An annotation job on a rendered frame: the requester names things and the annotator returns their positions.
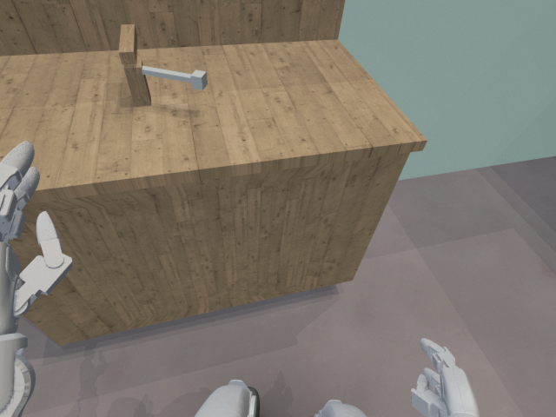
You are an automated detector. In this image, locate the left robot hand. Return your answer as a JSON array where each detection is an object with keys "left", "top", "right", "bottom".
[{"left": 0, "top": 141, "right": 73, "bottom": 335}]

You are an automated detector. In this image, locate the left robot forearm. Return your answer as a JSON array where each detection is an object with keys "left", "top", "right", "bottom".
[{"left": 0, "top": 333, "right": 36, "bottom": 417}]

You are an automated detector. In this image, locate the counter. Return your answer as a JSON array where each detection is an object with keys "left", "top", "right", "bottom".
[{"left": 0, "top": 0, "right": 427, "bottom": 346}]

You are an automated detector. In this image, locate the right robot hand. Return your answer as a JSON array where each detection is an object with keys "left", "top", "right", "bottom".
[{"left": 411, "top": 338, "right": 480, "bottom": 417}]

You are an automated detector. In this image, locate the tap lever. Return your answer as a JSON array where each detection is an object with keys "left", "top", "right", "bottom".
[{"left": 142, "top": 66, "right": 208, "bottom": 90}]

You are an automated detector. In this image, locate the left robot thigh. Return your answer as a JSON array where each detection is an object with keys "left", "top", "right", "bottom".
[{"left": 195, "top": 385, "right": 256, "bottom": 417}]

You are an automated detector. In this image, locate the left robot shin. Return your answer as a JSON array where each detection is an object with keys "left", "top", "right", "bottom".
[{"left": 229, "top": 380, "right": 251, "bottom": 392}]

